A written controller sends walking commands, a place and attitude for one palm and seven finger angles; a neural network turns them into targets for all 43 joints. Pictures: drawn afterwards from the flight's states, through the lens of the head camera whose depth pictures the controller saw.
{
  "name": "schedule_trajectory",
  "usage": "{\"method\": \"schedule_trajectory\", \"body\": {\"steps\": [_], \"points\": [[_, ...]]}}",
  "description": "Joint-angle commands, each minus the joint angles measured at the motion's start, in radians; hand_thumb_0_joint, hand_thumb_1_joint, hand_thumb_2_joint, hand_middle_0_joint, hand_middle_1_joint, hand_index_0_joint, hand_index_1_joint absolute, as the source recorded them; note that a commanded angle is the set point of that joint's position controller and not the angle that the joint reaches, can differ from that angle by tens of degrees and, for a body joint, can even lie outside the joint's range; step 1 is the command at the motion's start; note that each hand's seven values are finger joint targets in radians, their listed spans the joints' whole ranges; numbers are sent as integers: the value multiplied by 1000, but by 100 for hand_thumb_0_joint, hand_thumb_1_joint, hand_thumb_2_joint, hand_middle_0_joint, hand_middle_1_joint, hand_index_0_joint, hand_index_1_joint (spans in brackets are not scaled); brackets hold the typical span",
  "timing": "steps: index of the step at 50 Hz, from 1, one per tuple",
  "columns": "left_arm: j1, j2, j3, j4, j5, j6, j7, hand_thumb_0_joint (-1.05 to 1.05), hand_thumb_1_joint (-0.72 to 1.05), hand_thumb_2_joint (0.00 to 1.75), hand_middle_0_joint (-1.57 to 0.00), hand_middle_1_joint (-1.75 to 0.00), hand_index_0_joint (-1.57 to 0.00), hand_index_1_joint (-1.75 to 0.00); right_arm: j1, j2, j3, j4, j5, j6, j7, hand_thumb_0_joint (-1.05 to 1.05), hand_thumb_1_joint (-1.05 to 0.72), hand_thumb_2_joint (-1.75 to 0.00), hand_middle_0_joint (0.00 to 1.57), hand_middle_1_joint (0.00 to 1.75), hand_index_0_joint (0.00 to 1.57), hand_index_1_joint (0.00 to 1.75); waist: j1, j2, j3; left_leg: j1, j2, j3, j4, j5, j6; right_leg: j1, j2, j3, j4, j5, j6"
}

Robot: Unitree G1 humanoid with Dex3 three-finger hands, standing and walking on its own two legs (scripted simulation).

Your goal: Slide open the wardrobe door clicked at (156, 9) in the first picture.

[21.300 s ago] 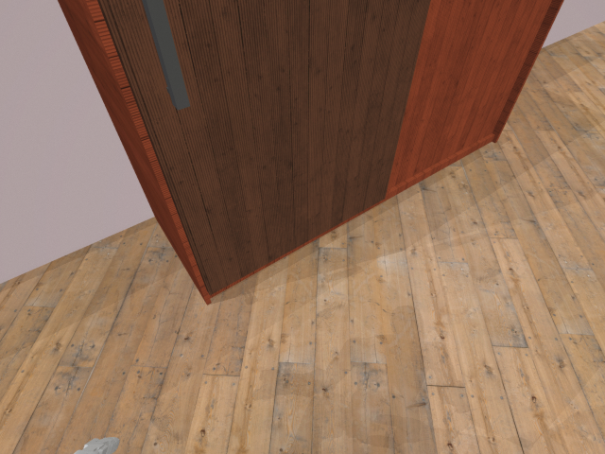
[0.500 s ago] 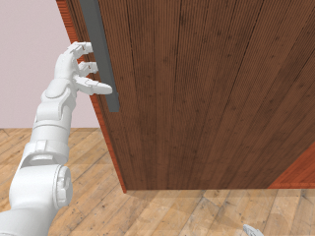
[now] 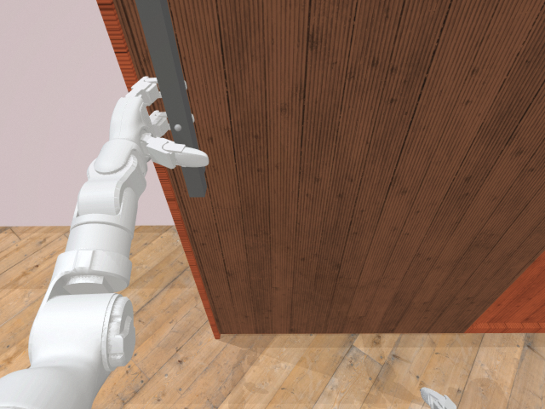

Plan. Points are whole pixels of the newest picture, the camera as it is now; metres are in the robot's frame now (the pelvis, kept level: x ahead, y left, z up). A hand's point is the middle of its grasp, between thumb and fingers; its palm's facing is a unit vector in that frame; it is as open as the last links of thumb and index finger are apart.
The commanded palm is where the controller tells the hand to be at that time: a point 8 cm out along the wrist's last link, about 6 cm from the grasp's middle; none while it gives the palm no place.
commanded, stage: slide the fingers in behind the handle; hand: left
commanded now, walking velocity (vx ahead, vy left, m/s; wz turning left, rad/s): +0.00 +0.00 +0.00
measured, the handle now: (183, 107) +0.49 +0.16 +0.22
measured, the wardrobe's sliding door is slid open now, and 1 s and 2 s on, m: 0.00 0.00 0.00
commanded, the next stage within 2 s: grip the handle and tug to test in 0.72 s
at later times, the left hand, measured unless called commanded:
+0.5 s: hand (185, 127) +0.44 +0.15 +0.22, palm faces +0.05 -1.00 +0.01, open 14.0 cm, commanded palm +0.41 +0.20 +0.21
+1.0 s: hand (189, 125) +0.46 +0.15 +0.21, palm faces +0.04 -1.00 +0.01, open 13.2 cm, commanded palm +0.42 +0.20 +0.21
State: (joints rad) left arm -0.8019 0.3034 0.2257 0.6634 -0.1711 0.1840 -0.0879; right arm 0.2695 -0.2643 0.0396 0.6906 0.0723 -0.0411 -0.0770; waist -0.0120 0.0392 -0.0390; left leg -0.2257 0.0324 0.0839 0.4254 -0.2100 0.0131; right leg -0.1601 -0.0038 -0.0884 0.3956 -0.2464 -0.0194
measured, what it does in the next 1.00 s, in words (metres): stands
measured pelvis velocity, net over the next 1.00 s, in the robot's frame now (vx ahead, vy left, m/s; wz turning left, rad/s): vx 0.00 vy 0.00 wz -0.01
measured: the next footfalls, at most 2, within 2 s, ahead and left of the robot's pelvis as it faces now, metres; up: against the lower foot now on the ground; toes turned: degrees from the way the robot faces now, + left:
none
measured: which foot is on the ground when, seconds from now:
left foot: down 0.00-1.00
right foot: down 0.00-1.00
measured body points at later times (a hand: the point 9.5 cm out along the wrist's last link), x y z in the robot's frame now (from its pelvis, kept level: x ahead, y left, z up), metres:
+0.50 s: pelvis +0.00 +0.00 +0.00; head -0.01 -0.02 +0.45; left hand +0.43 +0.20 +0.22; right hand +0.11 -0.26 -0.11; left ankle +0.01 +0.11 -0.74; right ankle -0.02 -0.10 -0.74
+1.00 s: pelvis +0.00 +0.00 +0.00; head +0.01 -0.01 +0.45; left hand +0.45 +0.20 +0.21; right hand +0.11 -0.25 -0.12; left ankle +0.01 +0.11 -0.74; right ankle -0.02 -0.10 -0.74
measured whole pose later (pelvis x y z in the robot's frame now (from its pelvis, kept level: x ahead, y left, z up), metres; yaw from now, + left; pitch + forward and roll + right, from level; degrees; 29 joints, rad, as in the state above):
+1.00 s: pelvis +0.00 +0.00 +0.00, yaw +0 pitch +2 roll +0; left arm -0.87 0.30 0.23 0.78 -0.15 0.13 -0.07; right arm 0.29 -0.26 0.04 0.70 0.06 -0.04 -0.07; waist -0.03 0.04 -0.04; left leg -0.24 0.03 0.09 0.42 -0.21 0.01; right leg -0.18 0.00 -0.08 0.40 -0.25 -0.02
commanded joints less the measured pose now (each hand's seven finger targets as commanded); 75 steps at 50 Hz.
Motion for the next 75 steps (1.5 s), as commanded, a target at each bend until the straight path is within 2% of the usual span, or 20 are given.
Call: {"method": "schedule_trajectory", "body": {"steps": [1, 4, 6, 13, 22, 24, 26, 27, 30, 32, 37, 41, 50, 56, 59, 62, 65, 67, 70, 75], "points": [[-490, 206, 52, -204, -12, -57, 10, 0, -50, 30, -30, -120, -30, -120, -62, -123, -48, -133, 2, -38, -11, 0, -90, -90, 20, 30, 20, 30, -1, -54, -279, 181, -19, -70, -19, 239, 40, 9, 13, 58, -43, 316, -4], [-539, 181, 28, -207, -6, -58, 18, 0, -50, 30, -30, -120, -30, -120, -62, -117, -47, -133, 2, -39, -11, 0, -90, -90, 20, 30, 20, 30, -14, -53, -269, 182, -20, -68, -16, 221, 42, -10, 13, 62, -47, 306, -2], [-533, 222, 59, -181, -7, -65, 24, 0, -50, 30, -30, -120, -30, -120, -54, -124, -47, -128, -2, -36, -13, 0, -90, -90, 20, 30, 20, 30, -11, -89, -265, 159, -19, -69, -24, 209, 44, 12, 11, 64, -50, 301, 1], [-557, 184, 26, -182, -1, -89, 17, 0, -50, 30, -30, -120, -30, -120, -55, -116, -48, -129, -1, -42, -12, 0, -90, -90, 20, 30, 20, 30, -17, -55, -277, 171, -23, -59, -17, 205, 46, 5, 10, 70, -49, 310, 1], [-495, 215, 67, -222, -9, -77, 16, 0, -50, 30, -30, -120, -30, -120, -60, -121, -51, -136, -1, -40, -7, 0, -90, -90, 20, 30, 20, 30, 5, -68, -300, 169, -23, -56, -17, 249, 45, 42, 11, 66, -37, 362, 0], [-516, 172, 27, -254, -5, -73, 16, 0, -50, 30, -30, -120, -30, -120, -63, -116, -51, -139, 1, -42, -5, 0, -90, -90, 20, 30, 20, 30, -4, -52, -297, 185, -23, -56, -15, 254, 44, 28, 13, 64, -38, 361, -1], [-490, 190, 47, -261, -6, -75, 21, 0, -50, 30, -30, -120, -30, -120, -69, -118, -52, -140, 1, -41, -5, 0, -90, -90, 20, 30, 20, 30, 2, -59, -289, 186, -20, -58, -15, 259, 44, 32, 15, 61, -38, 356, -2], [-515, 139, 0, -275, -9, -71, 18, 0, -50, 30, -30, -120, -30, -120, -74, -114, -50, -142, 2, -41, -5, 0, -90, -90, 20, 30, 20, 30, -9, -49, -284, 193, -21, -59, -15, 253, 44, 16, 15, 60, -39, 348, -2], [-503, 180, 37, -208, -8, -53, 27, 0, -50, 30, -30, -120, -30, -120, -63, -122, -51, -127, -2, -35, -12, 0, -90, -90, 20, 30, 20, 30, -9, -79, -247, 171, -21, -62, -19, 211, 44, 0, 15, 58, -53, 296, 1], [-585, 153, -4, -200, 1, -51, 31, 0, -50, 30, -30, -120, -30, -120, -65, -116, -45, -120, 0, -35, -15, 0, -90, -90, 20, 30, 20, 30, -30, -63, -230, 171, -21, -69, -22, 182, 44, -32, 14, 62, -58, 263, 2], [-615, 185, 29, -177, 2, -88, 43, 0, -50, 30, -30, -120, -30, -120, -48, -114, -47, -114, -8, -43, -16, 0, -90, -90, 20, 30, 20, 30, -24, -55, -297, 190, -22, -75, -13, 212, 43, -9, 14, 66, -49, 290, -1], [-575, 193, 31, -94, 7, -101, 31, 0, -50, 30, -30, -120, -30, -120, -37, -120, -45, -110, -7, -41, -14, 0, -90, -90, 20, 30, 20, 30, -22, -72, -268, 158, -21, -68, -18, 205, 44, -3, 10, 65, -46, 298, 1], [-566, 200, 47, -154, 6, -127, 24, 0, -8, 48, -35, -126, -35, -126, -19, -120, -57, -125, -6, -48, -8, 0, -90, -90, 20, 30, 20, 30, -9, -54, -332, 188, -18, -63, -3, 282, 44, 27, 15, 60, -28, 366, -4], [-567, 211, 51, -191, 10, -102, 27, 0, 20, 60, -38, -130, -38, -130, -23, -124, -59, -124, -4, -45, -9, 0, -90, -90, 20, 30, 20, 30, -12, -41, -316, 188, -16, -64, -3, 272, 44, 9, 19, 59, -31, 350, -4], [-569, 166, 21, -260, 1, -103, 25, 0, 34, 66, -39, -132, -39, -132, -29, -119, -60, -127, -5, -51, -5, 0, -90, -90, 20, 30, 20, 30, -14, -11, -352, 235, -13, -73, 5, 329, 37, 4, 24, 53, -19, 377, -10], [-546, 113, -19, -242, -4, -80, 28, 0, 48, 72, -41, -134, -41, -134, -38, -116, -58, -121, -2, -48, -2, 0, -90, -90, 20, 30, 20, 30, -21, -14, -301, 224, -11, -73, 4, 309, 35, -25, 25, 48, -26, 353, -7], [-529, 152, 16, -188, 1, -51, 45, 0, 62, 78, -42, -136, -42, -136, -34, -125, -57, -113, -5, -36, -8, 0, -90, -90, 20, 30, 20, 30, -16, -71, -273, 195, -11, -74, -7, 270, 37, -17, 23, 47, -38, 316, -5], [-577, 133, -2, -223, 8, -47, 57, 0, 71, 82, -43, -137, -43, -137, -45, -116, -52, -120, -6, -35, -8, 0, -90, -90, 20, 30, 20, 30, -17, -31, -292, 201, -15, -76, -5, 281, 36, -20, 21, 50, -30, 330, -7], [-560, 147, 16, -200, 9, -58, 68, 0, 85, 88, -44, -139, -44, -139, -38, -117, -54, -117, -11, -31, -9, 0, -90, -90, 20, 30, 20, 30, -15, -77, -297, 202, -13, -73, -4, 286, 39, 0, 20, 52, -35, 337, -5], [-547, 112, -18, -190, 10, -68, 56, 0, 90, 90, -45, -140, -45, -140, -44, -113, -52, -121, -8, -27, -8, 0, -90, -90, 20, 30, 20, 30, -17, -64, -298, 208, -14, -74, -3, 299, 37, 4, 19, 50, -30, 356, -7]]}}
